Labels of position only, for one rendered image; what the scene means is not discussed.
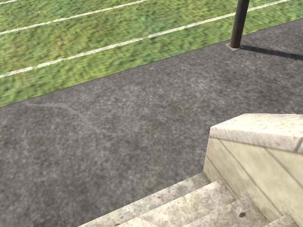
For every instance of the stairs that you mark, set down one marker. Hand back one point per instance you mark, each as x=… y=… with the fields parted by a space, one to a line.
x=193 y=202

